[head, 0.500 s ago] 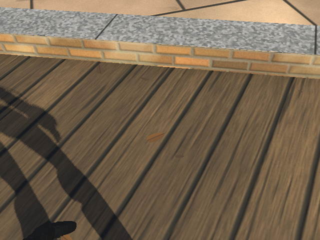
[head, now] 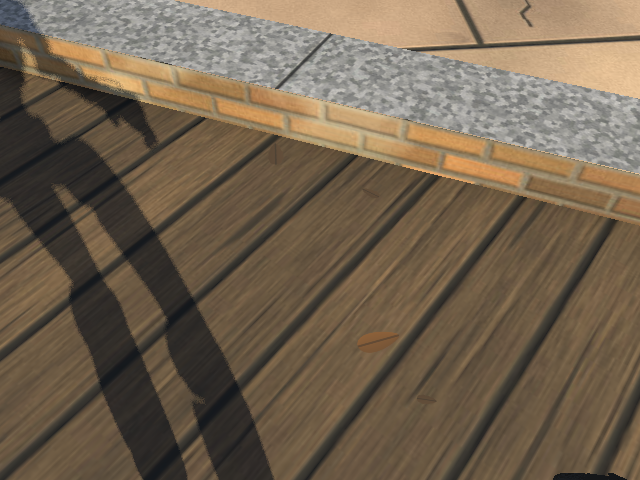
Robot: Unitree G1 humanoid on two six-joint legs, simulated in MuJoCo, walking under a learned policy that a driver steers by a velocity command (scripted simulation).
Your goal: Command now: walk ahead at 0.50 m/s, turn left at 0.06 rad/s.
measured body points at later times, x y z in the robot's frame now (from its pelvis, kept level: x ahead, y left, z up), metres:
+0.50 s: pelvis +0.28 -0.04 -0.01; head +0.32 -0.05 +0.43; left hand +0.54 +0.15 -0.10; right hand +0.23 -0.32 -0.15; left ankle +0.09 +0.10 -0.70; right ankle +0.38 -0.14 -0.73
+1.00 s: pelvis +0.57 -0.08 +0.00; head +0.59 -0.09 +0.44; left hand +0.76 +0.15 -0.12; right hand +0.63 -0.40 -0.07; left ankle +0.70 -0.02 -0.73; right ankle +0.39 -0.13 -0.68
